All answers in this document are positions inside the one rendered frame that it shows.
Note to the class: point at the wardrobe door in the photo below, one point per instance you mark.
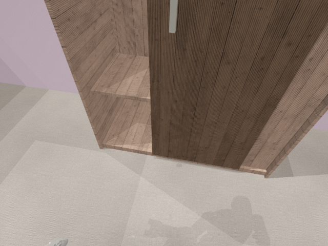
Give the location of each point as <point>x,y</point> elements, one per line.
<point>216,81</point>
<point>307,90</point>

